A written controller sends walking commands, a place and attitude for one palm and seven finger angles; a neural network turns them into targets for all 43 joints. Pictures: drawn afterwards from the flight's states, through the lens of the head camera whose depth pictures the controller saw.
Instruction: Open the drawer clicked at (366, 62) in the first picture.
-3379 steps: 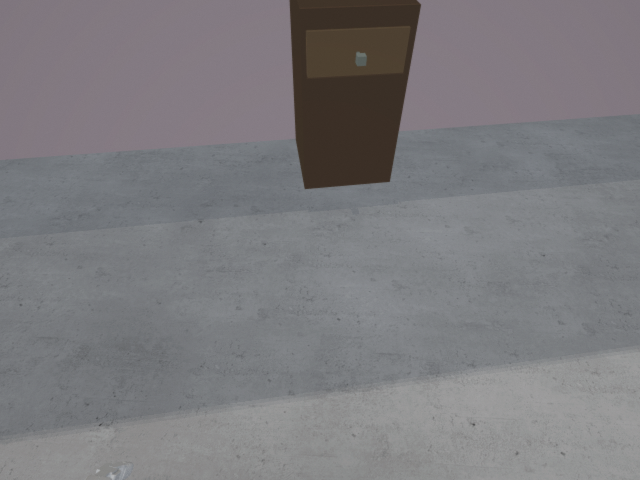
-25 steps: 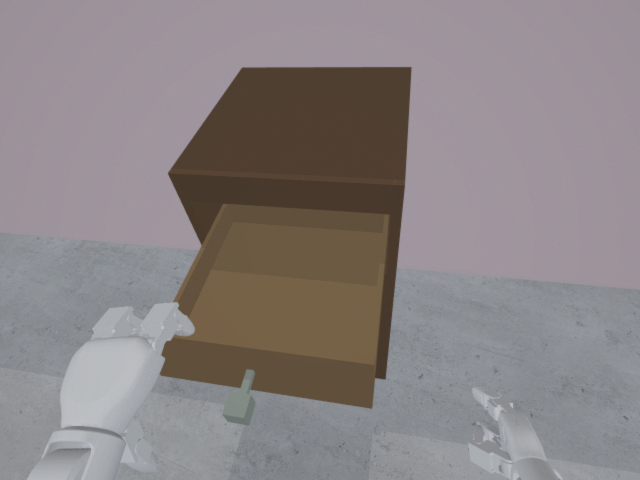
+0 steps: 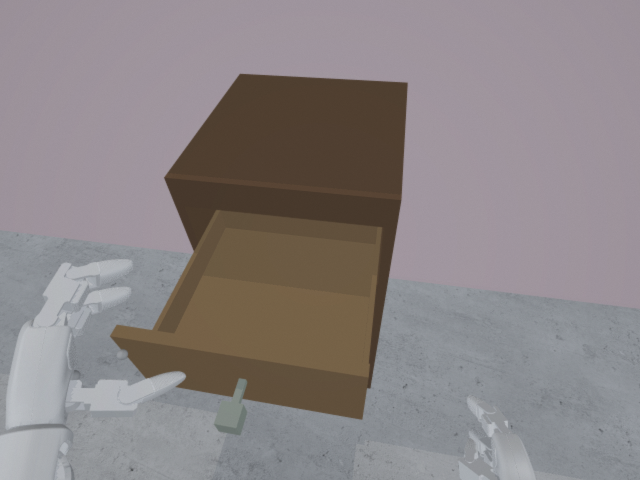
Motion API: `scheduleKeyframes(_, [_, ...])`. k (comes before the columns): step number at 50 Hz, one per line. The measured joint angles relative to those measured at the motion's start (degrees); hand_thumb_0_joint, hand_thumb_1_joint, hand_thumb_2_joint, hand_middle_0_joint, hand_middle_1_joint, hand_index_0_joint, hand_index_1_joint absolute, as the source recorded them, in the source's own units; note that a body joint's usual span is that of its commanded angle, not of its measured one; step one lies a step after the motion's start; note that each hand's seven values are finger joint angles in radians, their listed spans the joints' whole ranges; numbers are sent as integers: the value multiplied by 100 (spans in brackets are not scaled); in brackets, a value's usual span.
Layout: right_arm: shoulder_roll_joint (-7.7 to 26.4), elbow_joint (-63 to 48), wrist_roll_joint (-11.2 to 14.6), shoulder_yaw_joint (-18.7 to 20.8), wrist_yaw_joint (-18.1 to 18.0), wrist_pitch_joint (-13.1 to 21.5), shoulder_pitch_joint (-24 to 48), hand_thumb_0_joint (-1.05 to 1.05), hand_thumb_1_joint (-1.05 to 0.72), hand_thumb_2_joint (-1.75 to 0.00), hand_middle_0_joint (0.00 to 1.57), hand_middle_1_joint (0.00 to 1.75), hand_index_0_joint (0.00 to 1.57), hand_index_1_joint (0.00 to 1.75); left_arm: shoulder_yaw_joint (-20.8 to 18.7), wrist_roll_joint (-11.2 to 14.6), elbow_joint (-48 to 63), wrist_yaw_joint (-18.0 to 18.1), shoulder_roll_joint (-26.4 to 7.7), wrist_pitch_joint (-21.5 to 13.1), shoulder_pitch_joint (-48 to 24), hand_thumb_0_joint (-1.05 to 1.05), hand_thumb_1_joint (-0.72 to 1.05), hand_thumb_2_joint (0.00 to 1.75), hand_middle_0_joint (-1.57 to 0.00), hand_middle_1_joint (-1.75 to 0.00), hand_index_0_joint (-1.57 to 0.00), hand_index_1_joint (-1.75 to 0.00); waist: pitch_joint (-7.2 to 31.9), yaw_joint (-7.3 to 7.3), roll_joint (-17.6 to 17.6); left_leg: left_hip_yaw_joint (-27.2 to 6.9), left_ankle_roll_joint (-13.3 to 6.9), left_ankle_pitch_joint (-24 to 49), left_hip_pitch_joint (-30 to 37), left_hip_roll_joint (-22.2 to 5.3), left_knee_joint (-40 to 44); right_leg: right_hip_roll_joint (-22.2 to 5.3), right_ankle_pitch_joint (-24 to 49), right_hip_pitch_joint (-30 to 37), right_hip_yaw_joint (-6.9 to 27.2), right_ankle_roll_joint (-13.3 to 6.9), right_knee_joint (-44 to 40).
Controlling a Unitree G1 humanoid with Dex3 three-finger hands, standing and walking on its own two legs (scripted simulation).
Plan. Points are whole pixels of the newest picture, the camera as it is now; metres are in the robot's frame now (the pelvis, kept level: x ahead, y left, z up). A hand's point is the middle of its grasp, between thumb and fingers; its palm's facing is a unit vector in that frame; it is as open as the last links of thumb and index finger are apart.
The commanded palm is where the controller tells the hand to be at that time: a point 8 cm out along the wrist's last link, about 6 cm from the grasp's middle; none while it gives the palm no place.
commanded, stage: draw the hand back to the body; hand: left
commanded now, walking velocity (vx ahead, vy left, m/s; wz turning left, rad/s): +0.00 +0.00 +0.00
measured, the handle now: (235, 405) +0.25 +0.17 -0.12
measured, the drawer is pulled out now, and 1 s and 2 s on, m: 0.29 0.29 0.29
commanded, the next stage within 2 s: step back with the hand held close in 0.60 s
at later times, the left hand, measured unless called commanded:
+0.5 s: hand (95, 357) +0.18 +0.23 +0.15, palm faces +0.38 -0.83 -0.42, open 8.0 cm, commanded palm +0.13 +0.27 +0.18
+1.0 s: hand (100, 376) +0.17 +0.22 +0.14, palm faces +0.26 -0.83 -0.49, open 7.4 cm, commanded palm +0.10 +0.28 +0.18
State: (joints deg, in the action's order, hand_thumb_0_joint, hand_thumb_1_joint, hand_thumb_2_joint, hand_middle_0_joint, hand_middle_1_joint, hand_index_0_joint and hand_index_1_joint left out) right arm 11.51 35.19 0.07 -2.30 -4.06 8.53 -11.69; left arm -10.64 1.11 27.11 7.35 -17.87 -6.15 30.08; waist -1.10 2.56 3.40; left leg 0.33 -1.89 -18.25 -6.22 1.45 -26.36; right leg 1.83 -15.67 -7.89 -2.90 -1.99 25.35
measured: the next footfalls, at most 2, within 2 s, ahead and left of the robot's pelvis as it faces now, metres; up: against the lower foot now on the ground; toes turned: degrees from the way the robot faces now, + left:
right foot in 1.66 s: -0.06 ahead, -0.13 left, +0.00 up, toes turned +0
left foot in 1.88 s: -0.11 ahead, +0.12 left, +0.00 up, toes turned +3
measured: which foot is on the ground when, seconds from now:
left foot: down 0.00-1.00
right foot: down 0.00-1.00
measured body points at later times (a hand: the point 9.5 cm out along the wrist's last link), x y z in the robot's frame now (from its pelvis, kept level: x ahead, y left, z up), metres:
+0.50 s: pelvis +0.00 -0.01 +0.00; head +0.00 -0.03 +0.45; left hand +0.16 +0.27 +0.18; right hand +0.21 -0.22 -0.08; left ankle -0.04 +0.09 -0.74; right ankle -0.02 -0.10 -0.74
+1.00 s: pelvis -0.02 +0.00 +0.00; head +0.01 -0.01 +0.45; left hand +0.15 +0.27 +0.17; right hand +0.16 -0.25 -0.08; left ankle -0.04 +0.09 -0.74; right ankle -0.02 -0.10 -0.74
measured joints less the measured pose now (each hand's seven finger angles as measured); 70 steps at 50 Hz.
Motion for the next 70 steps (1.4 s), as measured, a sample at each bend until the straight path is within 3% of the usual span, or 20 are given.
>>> scheduleKeyframes(18, [69, 61, 54, 165, -32, -127, 352, 1, -91, -90, 20, 30, 20, 30, -563, 159, 161, -84, -136, 15, 141, 0, 52, 74, -24, -54, -24, -53, 33, 139, 42, -44, 51, 68, 78, -62, 157, 65, 96, 123, -41, -50, -236])
scheduleKeyframes(29, [23, 113, 36, 124, -8, -152, 322, 1, -91, -90, 20, 30, 20, 30, -442, 161, 173, -125, -94, 78, 194, 1, 82, 87, -22, -34, -21, -34, 36, 125, 38, -49, 63, 112, 101, -58, 218, 61, 113, 127, -48, -64, -252])
scheduleKeyframes(37, [57, 83, 75, 123, -10, -208, 261, 1, -91, -90, 20, 30, 20, 30, -534, 180, 141, -122, -137, 60, 146, 1, 87, 89, -22, -31, -21, -31, 22, 92, 65, -54, 68, 117, 71, -70, 188, 71, 134, 116, -56, -70, -258])
scheduleKeyframes(43, [88, -202, 17, 125, -35, -375, 334, 1, -91, -90, 21, 30, 20, 30, -1009, 64, 350, 14, -227, -384, 163, 1, 88, 90, -21, -30, -21, -30, -107, -187, 15, -113, 63, 133, -425, -67, -64, 60, 193, -308, -129, -71, -126])
scheduleKeyframes(50, [125, -294, 143, 341, -6, -637, 333, 1, -91, -90, 20, 30, 20, 30, -781, 91, 490, -110, -271, -385, 724, 1, 89, 90, -21, -30, -21, -30, -90, -448, -167, -23, -7, 145, -805, 20, -286, -39, 162, -766, -56, -15, 231])
scheduleKeyframes(59, [-15, -409, -47, 329, -98, -504, 117, 1, -91, -90, 20, 30, 20, 30, -1138, 55, 1000, 127, -741, -477, 897, 1, 88, 90, -22, -30, -21, -30, -83, -376, -557, -12, -51, 338, -1124, 149, -395, -181, 82, -1191, -50, 66, 629])
scheduleKeyframes(63, [-102, -374, -141, 274, -90, -327, 123, 1, -91, -90, 20, 30, 20, 30, -1184, 61, 942, 252, -622, -543, 832, 1, 89, 90, -22, -30, -21, -30, -82, -324, -477, -30, -28, 363, -1276, 120, -564, -157, -83, -1334, -70, 92, 812])
scheduleKeyframes(67, [-88, -333, -130, 205, -57, -284, 116, 1, -90, -90, 21, 30, 20, 30, -1018, 100, 849, 270, -367, -484, 764, 1, 89, 90, -21, -30, -21, -30, -50, -301, -288, -79, 37, 268, -1493, 32, -937, -75, 337, -1406, -150, -90, 833])
scheduleKeyframes(70, [-47, -217, -120, 229, -45, -328, 76, 1, -90, -90, 21, 30, 20, 30, -808, 91, 788, 294, -185, -447, 648, 1, 89, 90, -21, -30, -21, -30, -9, -299, -255, -181, 104, -471, -1690, 46, -1469, -70, 352, -1445, -185, -136, 803])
